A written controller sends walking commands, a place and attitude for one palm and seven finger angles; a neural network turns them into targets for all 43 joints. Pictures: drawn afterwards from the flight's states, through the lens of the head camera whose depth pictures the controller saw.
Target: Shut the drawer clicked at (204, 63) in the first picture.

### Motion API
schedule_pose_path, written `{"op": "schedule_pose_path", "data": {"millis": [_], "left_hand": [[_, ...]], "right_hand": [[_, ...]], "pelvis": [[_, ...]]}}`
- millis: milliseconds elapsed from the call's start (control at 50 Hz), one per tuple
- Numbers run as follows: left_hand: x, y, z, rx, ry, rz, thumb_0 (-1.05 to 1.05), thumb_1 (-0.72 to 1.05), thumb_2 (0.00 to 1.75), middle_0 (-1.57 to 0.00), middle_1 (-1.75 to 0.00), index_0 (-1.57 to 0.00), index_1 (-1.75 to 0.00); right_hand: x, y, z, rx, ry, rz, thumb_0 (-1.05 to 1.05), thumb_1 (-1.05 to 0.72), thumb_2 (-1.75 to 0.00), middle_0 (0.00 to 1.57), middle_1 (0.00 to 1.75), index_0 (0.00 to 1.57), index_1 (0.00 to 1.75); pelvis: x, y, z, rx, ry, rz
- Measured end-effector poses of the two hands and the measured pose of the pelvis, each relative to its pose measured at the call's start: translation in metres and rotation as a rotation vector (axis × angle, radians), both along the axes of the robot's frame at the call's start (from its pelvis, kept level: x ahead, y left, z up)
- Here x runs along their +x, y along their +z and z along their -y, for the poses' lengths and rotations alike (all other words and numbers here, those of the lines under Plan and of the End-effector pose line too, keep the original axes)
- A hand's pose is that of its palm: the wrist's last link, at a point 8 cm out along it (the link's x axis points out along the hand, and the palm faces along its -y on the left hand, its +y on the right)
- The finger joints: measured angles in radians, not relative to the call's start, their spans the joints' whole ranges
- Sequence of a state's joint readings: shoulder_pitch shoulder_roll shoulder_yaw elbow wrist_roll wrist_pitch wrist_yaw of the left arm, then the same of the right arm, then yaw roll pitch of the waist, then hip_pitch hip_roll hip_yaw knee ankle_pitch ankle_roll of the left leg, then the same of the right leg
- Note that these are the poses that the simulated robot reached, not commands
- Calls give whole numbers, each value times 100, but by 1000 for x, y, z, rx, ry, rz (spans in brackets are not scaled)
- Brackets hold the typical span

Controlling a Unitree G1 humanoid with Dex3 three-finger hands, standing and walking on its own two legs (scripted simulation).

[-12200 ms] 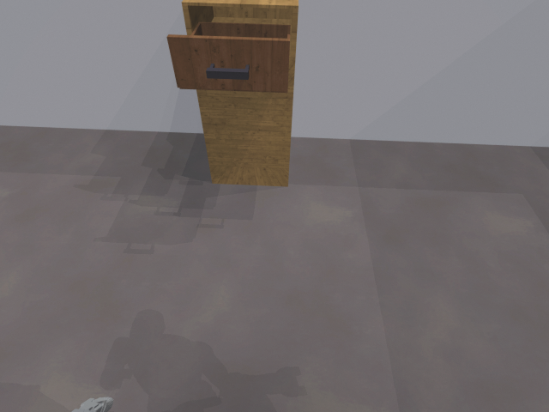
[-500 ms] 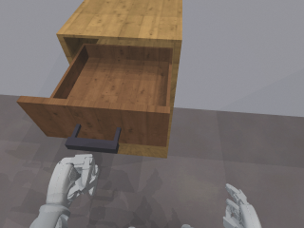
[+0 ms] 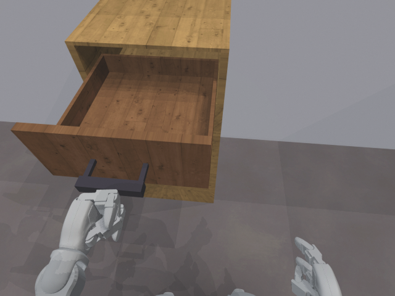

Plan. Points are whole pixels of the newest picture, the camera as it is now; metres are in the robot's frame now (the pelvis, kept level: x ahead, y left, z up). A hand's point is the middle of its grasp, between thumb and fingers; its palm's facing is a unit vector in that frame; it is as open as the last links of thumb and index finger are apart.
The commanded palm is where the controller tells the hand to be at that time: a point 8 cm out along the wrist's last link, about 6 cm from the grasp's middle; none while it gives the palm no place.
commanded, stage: push the drawer shut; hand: left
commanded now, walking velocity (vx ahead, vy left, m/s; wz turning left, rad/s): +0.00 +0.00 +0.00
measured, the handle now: (114, 176) +0.33 +0.18 +0.07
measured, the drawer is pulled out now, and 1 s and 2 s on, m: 0.29 0.18 0.06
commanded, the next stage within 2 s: none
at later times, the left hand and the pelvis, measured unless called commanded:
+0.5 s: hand (123, 196) +0.29 +0.15 +0.06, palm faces -0.09 -0.99 -0.06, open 3.0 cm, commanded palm +0.29 +0.21 +0.07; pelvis -0.01 +0.00 +0.00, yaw +1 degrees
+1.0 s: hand (132, 167) +0.36 +0.15 +0.06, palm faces -0.09 -0.99 -0.05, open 3.0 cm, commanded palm +0.35 +0.20 +0.07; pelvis -0.01 +0.01 +0.01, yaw -1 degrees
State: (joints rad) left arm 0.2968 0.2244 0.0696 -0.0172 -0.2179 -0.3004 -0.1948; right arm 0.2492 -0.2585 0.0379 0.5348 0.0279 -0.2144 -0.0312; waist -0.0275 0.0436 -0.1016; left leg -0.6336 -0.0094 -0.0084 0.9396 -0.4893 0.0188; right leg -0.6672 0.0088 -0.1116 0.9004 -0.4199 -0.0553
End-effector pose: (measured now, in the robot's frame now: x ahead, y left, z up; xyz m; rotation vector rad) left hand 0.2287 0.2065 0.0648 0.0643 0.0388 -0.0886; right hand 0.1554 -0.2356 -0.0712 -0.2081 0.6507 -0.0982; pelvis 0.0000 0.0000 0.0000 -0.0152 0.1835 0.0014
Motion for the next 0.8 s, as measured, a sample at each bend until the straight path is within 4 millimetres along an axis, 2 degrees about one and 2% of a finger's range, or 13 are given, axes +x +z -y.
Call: {"op": "schedule_pose_path", "data": {"millis": [140, 300, 520, 800], "left_hand": [[7, 4, -3, -1, 12, 13, 3, 86, 91, -140, -160, -140, -160], [18, -1, -7, -1, 7, 19, -2, 81, 92, -140, -160, -140, -160], [50, 0, -2, -6, -7, 23, -1, 82, 94, -140, -160, -140, -160], [90, 1, -1, -19, -4, 23, 1, 82, 91, -140, -160, -140, -160]], "right_hand": [[-6, -1, 3, 1, -7, -25, 2, -91, -90, 20, 30, 20, 30], [-7, -6, 1, -8, 9, -54, 2, -91, -90, 20, 30, 20, 30], [-15, -9, -7, 4, 5, -72, 1, -91, -90, 21, 30, 20, 30], [-44, -12, 0, -9, -49, -167, 1, -91, -90, 21, 30, 20, 30]], "pelvis": [[3, 3, 1, 3, -1, 3], [-4, 3, -1, 0, 11, 3], [-11, 4, -5, 4, 8, 6], [-11, 7, -10, 7, -11, -3]]}}
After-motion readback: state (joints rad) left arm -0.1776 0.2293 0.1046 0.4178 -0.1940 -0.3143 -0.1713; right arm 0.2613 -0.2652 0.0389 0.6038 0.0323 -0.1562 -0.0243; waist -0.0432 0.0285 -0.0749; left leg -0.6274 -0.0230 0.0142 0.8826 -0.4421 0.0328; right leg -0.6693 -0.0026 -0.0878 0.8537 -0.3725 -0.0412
